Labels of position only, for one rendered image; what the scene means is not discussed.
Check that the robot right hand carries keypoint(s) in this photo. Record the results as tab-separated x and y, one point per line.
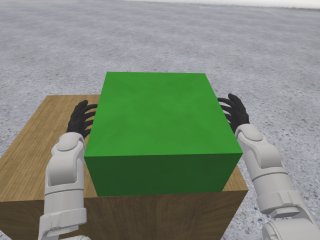
237	110

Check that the carton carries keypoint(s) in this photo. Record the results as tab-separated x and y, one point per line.
159	133

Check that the left robot forearm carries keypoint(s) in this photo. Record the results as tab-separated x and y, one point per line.
64	184

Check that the robot right upper arm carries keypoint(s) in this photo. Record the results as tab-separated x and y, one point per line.
290	229

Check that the robot left hand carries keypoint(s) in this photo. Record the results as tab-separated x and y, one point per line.
77	121

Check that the right robot forearm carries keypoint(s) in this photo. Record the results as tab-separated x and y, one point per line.
276	195

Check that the pedestal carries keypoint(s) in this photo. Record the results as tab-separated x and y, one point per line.
177	216

